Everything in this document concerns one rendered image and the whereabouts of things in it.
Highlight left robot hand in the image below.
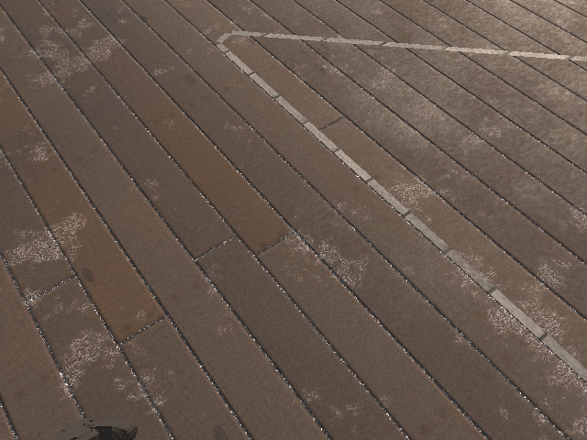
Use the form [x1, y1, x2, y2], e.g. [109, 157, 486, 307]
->
[50, 418, 138, 440]

